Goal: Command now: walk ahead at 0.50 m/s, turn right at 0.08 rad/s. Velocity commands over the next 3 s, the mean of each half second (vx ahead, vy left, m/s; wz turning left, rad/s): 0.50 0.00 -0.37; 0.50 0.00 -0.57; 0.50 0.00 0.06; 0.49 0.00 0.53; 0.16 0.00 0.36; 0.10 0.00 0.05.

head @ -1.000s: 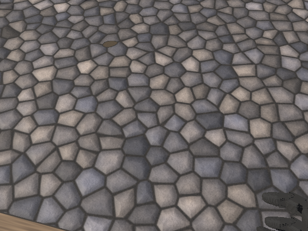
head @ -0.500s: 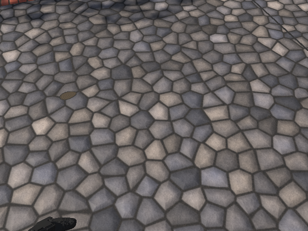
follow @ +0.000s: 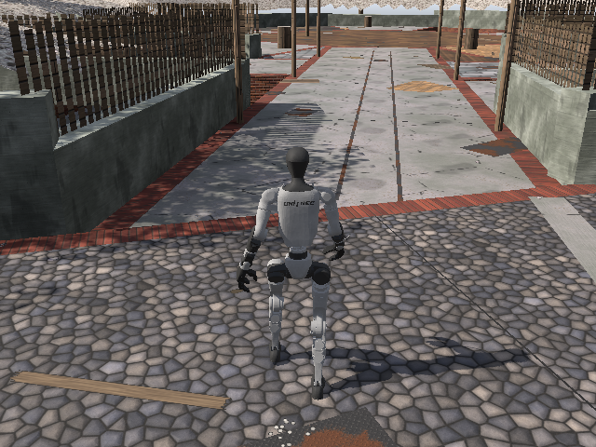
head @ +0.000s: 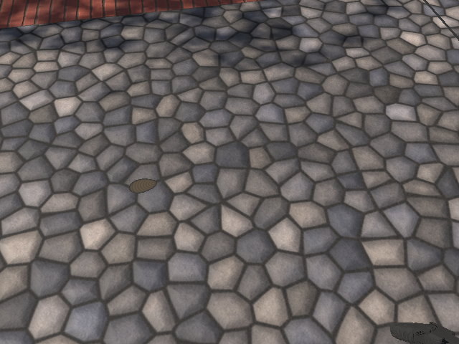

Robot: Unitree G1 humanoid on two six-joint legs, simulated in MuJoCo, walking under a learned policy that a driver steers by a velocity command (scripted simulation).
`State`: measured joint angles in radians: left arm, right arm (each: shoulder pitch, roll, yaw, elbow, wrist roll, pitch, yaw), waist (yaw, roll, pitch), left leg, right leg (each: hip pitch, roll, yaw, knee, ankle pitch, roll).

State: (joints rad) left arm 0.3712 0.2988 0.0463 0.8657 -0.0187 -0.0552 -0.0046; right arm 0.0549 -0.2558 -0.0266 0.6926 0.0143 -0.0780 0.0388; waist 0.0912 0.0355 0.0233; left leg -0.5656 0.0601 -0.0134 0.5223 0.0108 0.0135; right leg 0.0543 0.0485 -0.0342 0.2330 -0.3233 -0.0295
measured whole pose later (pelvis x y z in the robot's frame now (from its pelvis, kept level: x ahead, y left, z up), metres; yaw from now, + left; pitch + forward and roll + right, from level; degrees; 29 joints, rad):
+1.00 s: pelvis +0.54 -0.10 +0.00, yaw -31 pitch +2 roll +0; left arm 0.36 0.29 0.08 0.72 -0.02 -0.04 0.01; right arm 0.01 -0.28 -0.04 0.72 0.00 -0.10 0.02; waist 0.08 0.04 0.03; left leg -0.58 0.03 -0.10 0.52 0.04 -0.06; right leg -0.09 0.11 0.17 0.39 -0.32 -0.07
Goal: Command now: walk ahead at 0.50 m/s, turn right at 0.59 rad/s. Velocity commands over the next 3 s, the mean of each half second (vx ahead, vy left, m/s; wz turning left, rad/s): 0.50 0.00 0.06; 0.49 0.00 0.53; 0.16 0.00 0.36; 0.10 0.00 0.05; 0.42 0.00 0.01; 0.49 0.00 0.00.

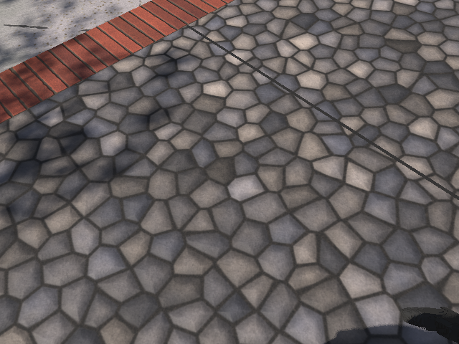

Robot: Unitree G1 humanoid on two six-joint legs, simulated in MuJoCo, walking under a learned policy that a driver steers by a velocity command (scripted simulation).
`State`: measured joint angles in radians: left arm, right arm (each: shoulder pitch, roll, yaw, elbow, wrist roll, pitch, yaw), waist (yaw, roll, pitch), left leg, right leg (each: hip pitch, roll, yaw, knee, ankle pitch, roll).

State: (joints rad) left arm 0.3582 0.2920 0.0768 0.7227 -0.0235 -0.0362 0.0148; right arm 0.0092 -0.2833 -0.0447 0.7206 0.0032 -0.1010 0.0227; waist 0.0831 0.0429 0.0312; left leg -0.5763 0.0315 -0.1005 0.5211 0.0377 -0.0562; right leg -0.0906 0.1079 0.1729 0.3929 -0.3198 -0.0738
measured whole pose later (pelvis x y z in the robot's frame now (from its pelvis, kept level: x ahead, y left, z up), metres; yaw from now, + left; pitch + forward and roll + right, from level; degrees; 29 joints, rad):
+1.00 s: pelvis +0.52 +0.08 -0.02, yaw +23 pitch +2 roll -2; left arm 0.36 0.31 0.09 0.84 -0.03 -0.05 0.01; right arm 0.05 -0.29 -0.05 0.60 0.01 -0.03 0.06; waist 0.08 0.03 0.04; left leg -0.53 0.03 0.03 0.58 -0.07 0.09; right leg 0.08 -0.05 -0.23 0.40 -0.45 0.06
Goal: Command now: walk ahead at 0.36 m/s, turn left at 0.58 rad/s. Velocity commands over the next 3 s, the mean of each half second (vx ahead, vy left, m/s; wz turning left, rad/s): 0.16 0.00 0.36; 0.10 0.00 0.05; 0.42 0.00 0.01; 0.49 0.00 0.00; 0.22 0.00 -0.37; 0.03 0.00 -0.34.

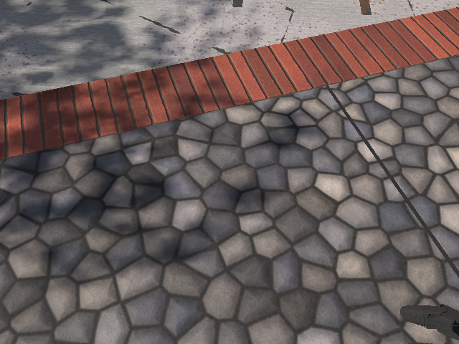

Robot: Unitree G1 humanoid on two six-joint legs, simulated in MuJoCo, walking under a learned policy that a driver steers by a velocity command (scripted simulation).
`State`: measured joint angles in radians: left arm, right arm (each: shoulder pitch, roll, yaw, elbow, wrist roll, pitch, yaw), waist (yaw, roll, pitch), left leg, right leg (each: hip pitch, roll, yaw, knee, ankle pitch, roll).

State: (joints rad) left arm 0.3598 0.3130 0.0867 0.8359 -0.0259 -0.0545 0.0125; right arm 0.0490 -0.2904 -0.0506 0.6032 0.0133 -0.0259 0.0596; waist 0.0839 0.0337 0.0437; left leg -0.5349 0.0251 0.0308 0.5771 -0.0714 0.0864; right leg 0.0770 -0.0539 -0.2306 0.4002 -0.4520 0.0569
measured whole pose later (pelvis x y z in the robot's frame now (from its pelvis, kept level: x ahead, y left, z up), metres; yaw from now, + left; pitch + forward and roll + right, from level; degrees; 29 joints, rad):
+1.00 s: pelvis +0.22 -0.01 +0.01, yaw +11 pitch +0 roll -1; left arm 0.21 0.25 0.03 0.85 -0.01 -0.04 0.01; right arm 0.29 -0.26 -0.04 0.86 0.01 -0.03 -0.01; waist -0.01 0.00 0.00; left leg -0.20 -0.02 -0.04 0.60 -0.41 0.07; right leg -0.26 0.02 0.01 0.59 -0.33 -0.03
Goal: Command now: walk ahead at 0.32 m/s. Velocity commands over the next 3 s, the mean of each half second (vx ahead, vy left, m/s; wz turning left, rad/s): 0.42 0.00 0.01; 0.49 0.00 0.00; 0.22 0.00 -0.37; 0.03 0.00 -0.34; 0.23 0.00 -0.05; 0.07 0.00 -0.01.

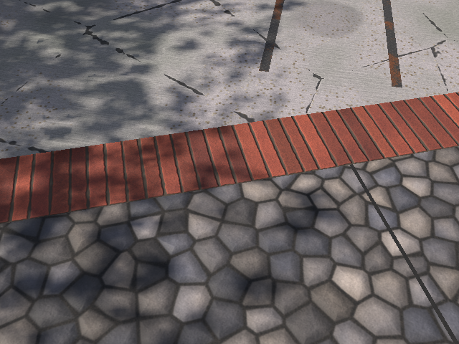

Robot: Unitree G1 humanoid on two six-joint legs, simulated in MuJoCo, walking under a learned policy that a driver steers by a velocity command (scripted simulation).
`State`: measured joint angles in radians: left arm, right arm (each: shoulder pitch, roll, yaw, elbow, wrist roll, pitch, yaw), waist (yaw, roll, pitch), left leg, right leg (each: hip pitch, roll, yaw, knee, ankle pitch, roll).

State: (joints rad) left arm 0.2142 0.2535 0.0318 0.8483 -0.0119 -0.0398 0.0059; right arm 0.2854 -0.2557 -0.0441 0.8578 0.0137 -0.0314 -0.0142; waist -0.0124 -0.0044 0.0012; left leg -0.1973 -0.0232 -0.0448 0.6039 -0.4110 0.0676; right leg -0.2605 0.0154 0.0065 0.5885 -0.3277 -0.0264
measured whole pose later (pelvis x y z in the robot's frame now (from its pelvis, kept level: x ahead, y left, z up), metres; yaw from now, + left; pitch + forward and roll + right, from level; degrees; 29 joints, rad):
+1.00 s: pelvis +0.49 +0.00 -0.01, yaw -1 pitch +2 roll -1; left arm 0.38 0.30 0.05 0.95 -0.01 -0.04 0.00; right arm 0.04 -0.25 -0.04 0.75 0.01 -0.10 0.03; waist 0.07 -0.01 0.03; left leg -0.48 0.02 0.03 0.53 -0.06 0.04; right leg -0.03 0.00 -0.01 0.57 -0.46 -0.02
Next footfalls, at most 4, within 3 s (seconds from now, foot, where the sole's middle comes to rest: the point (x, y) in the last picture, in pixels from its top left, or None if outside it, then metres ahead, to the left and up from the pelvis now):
0.42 right None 0.35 -0.13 -0.77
0.96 left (197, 307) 0.64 0.11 -0.77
1.46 right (272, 268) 0.77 -0.13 -0.77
1.88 left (200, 259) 0.81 0.11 -0.77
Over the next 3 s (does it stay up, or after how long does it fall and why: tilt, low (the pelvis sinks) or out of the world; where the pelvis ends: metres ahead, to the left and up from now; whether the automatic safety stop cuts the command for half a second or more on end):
stays up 0.92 -0.07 0.01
